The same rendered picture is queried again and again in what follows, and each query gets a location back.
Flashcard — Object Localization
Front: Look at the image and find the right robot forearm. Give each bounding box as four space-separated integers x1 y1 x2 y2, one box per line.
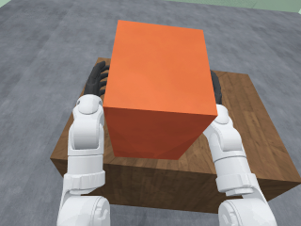
203 104 277 225

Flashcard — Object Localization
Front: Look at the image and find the pedestal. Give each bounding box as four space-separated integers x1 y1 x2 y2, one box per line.
50 57 301 214

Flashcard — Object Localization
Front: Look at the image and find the left robot upper arm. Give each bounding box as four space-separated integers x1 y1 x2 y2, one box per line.
57 196 111 226

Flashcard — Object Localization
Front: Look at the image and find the robot left hand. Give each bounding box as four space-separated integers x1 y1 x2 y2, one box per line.
83 61 110 97

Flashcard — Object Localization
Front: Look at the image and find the carton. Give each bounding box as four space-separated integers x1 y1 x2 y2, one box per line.
103 20 218 160

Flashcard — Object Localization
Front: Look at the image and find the left robot forearm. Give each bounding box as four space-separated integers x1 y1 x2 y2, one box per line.
56 94 105 226

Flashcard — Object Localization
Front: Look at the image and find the robot right hand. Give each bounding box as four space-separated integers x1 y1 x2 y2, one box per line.
210 70 222 105

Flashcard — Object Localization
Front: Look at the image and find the right robot upper arm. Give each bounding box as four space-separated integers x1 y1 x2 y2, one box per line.
218 198 277 226

